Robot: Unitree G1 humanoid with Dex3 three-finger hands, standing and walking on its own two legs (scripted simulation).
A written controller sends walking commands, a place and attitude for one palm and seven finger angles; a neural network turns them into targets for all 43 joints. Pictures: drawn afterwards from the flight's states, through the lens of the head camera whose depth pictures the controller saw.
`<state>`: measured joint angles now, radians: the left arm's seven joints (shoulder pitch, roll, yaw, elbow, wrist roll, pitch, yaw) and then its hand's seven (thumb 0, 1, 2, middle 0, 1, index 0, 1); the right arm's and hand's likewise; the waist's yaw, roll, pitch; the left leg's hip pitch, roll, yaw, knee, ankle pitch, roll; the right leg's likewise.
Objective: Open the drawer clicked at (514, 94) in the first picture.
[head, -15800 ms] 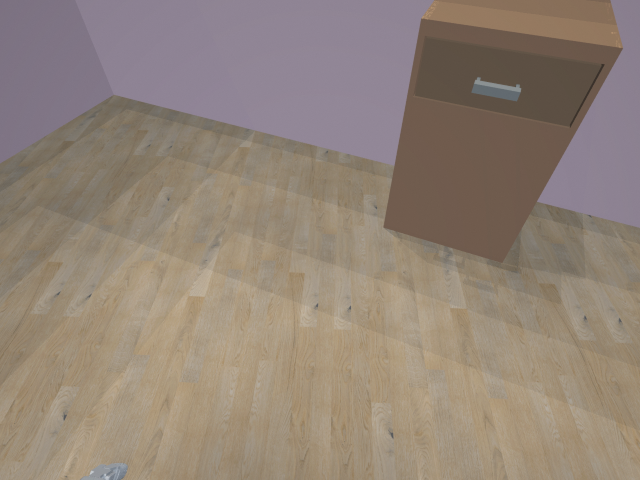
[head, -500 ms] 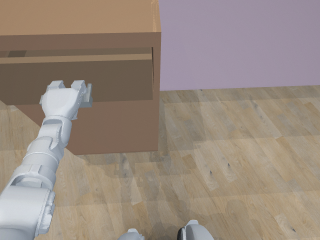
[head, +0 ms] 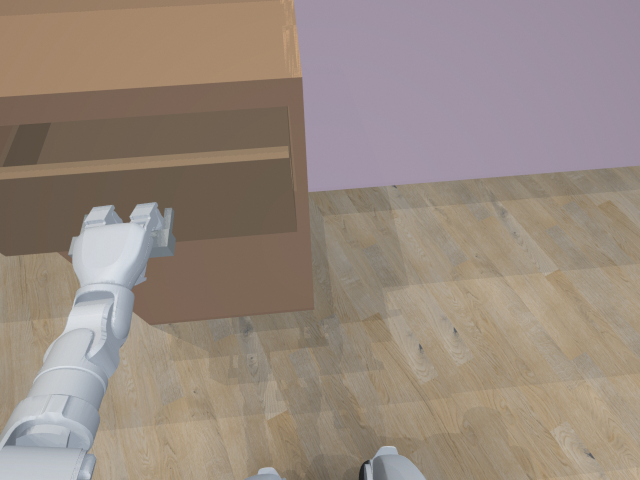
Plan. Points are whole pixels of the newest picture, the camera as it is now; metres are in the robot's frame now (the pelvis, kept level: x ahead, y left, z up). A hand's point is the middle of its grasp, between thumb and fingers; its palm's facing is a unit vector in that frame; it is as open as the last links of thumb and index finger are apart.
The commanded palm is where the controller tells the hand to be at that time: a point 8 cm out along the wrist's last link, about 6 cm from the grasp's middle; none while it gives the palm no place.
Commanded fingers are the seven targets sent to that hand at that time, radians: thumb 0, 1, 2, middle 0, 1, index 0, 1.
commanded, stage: pull the drawer open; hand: left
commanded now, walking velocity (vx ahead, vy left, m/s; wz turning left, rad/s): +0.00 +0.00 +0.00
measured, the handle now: (126, 232) +0.44 +0.27 +0.00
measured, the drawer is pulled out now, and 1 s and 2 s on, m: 0.09 0.30 0.30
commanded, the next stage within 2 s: open the thumb to release the handle in 1.40 s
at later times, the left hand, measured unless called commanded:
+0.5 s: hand (120, 369) +0.26 +0.24 -0.03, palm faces -0.03 -0.06 -1.00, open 5.9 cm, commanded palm +0.22 +0.24 +0.03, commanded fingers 0.00 0.90 0.90 -0.40 -1.35 -0.40 -1.35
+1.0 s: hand (108, 449) +0.17 +0.24 -0.02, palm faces -0.04 -0.05 -1.00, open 6.0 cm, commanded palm +0.12 +0.24 +0.03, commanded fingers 0.00 0.90 0.90 -0.40 -1.35 -0.40 -1.35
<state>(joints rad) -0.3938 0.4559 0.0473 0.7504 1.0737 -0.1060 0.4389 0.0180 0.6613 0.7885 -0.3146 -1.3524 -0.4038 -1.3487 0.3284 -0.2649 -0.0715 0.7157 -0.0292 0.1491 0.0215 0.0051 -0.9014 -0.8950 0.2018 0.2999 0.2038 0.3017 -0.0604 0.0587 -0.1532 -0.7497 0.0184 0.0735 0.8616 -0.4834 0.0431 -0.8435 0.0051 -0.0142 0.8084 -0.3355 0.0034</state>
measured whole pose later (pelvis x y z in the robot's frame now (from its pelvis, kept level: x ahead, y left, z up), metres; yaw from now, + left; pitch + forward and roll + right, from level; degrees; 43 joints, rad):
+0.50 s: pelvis +0.01 -0.01 +0.01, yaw +2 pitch +15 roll -1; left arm 0.15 0.35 -0.04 0.26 1.10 -0.02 0.48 0.03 0.66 0.78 -0.29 -1.35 -0.42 -1.35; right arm 0.13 -0.23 -0.04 0.59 -0.04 0.08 0.01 0.01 -0.90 -0.90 0.20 0.30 0.20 0.30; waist 0.02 0.04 -0.14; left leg -0.59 0.01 0.05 0.84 -0.50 0.03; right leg -0.69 0.00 -0.04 0.81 -0.38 0.00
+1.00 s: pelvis +0.00 -0.03 -0.01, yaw +0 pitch +14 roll +1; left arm 0.50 0.36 0.04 0.03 1.07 -0.07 0.53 0.03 0.64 0.73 -0.28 -1.35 -0.42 -1.35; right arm 0.12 -0.24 -0.03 0.59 -0.06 0.07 0.02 0.01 -0.90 -0.90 0.20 0.30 0.20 0.30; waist 0.03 0.02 -0.14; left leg -0.63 0.02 0.07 0.93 -0.53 0.01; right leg -0.76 0.01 -0.01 0.94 -0.42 -0.03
